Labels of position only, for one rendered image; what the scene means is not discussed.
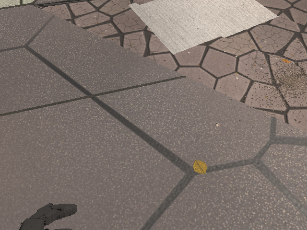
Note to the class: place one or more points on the left robot hand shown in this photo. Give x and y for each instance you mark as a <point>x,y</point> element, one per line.
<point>47,214</point>

